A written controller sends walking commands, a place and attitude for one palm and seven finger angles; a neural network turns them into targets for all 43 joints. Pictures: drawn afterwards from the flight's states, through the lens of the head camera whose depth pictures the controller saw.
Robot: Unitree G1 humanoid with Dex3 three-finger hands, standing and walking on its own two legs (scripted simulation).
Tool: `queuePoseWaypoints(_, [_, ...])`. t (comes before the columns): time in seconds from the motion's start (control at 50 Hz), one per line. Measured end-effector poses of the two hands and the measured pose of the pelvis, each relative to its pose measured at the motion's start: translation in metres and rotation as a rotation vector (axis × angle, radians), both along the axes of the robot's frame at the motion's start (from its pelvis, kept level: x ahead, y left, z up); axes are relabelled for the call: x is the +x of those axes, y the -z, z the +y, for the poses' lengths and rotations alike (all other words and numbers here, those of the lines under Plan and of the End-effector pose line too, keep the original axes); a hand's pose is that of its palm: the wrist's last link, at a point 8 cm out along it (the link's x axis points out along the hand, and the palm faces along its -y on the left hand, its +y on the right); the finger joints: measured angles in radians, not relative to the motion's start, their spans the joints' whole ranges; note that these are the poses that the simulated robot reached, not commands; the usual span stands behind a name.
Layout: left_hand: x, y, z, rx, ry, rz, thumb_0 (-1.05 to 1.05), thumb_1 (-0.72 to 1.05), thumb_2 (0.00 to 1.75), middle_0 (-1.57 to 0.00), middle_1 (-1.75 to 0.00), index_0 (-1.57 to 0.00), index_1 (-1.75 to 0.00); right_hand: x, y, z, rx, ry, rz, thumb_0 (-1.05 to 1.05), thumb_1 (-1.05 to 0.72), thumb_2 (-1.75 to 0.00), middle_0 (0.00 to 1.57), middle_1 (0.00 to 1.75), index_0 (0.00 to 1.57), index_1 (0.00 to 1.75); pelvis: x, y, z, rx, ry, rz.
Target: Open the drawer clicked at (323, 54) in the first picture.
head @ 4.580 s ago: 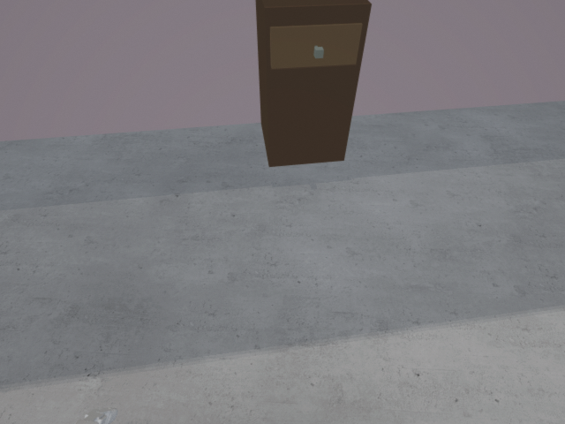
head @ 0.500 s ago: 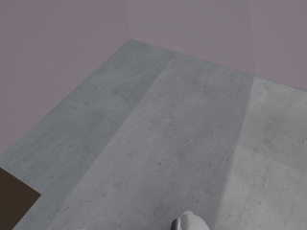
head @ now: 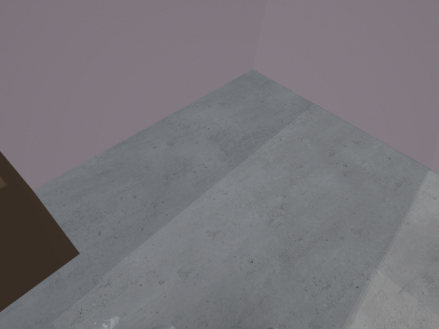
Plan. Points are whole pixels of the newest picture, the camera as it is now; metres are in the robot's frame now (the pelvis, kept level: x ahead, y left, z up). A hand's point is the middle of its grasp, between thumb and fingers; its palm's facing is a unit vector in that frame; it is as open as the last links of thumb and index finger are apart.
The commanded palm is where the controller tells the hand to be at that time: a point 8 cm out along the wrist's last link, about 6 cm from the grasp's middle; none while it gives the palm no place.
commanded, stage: turn to face it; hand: left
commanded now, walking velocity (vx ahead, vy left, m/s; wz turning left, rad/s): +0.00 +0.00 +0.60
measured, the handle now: out of the picture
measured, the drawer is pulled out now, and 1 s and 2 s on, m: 0.00 0.00 0.00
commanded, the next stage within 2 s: take the last steps up to it in 1.38 s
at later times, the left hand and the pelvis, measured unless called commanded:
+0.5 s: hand out of the picture +0.05 +0.17 -0.12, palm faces +0.31 -0.90 -0.31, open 7.4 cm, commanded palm none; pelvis +0.00 -0.06 +0.02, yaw +19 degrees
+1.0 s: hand out of the picture -0.15 +0.13 -0.16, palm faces +0.63 -0.72 -0.28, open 7.4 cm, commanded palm none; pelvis -0.03 -0.06 +0.01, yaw +38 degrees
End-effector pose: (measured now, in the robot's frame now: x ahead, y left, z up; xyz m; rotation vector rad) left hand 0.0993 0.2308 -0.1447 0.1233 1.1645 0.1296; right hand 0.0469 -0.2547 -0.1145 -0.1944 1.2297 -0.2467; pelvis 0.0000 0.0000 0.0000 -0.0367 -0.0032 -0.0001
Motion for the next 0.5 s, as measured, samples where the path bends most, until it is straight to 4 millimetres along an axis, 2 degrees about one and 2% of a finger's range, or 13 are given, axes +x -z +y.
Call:
queuePoseWaypoints(0.12, [-0.034,-0.019,0.038,0.055,-0.093,0.077,0.0,0.91,0.9,-0.2,-0.3,-0.2,-0.29,0.02,-0.016,0.011,-0.009,-0.092,0.031,0.0,-0.91,-0.9,0.2,0.3,0.19,0.3,0.004,-0.018,0.004,-0.001,-0.074,0.031])
queuePoseWaypoints(0.24, [-0.056,-0.038,0.048,0.109,-0.173,0.091,0.0,0.91,0.9,-0.2,-0.3,-0.2,-0.29,0.043,-0.015,0.012,0.021,-0.169,0.037,0.0,-0.91,-0.9,0.2,0.3,0.2,0.3,0.009,-0.026,-0.002,0.009,-0.145,0.038])
queuePoseWaypoints(0.32, [-0.057,-0.046,0.036,0.129,-0.208,0.064,0.01,0.91,0.9,-0.2,-0.3,-0.2,-0.29,0.056,-0.008,0.003,0.044,-0.211,0.033,0.0,-0.91,-0.9,0.21,0.3,0.2,0.3,0.009,-0.025,-0.015,0.019,-0.196,0.032])
queuePoseWaypoints(0.42, [-0.055,-0.054,0.006,0.148,-0.246,-0.013,0.0,0.91,0.9,-0.2,-0.3,-0.2,-0.29,0.073,0.009,-0.019,0.075,-0.268,0.029,0.0,-0.91,-0.9,0.21,0.3,0.2,0.3,0.006,-0.018,-0.042,0.04,-0.266,0.024])
queuePoseWaypoints(0.46, [-0.06,-0.056,-0.008,0.165,-0.261,-0.04,0.0,0.91,0.9,-0.2,-0.3,-0.2,-0.29,0.083,0.017,-0.03,0.088,-0.287,0.022,0.0,-0.91,-0.9,0.21,0.3,0.2,0.3,0.005,-0.013,-0.054,0.049,-0.291,0.019])
queuePoseWaypoints(0.5, [-0.071,-0.061,-0.023,0.166,-0.282,-0.04,0.0,0.9,0.9,-0.2,-0.3,-0.2,-0.29,0.093,0.017,-0.037,0.091,-0.317,0.022,0.0,-0.91,-0.9,0.2,0.3,0.2,0.3,0.003,-0.016,-0.062,0.057,-0.328,0.008])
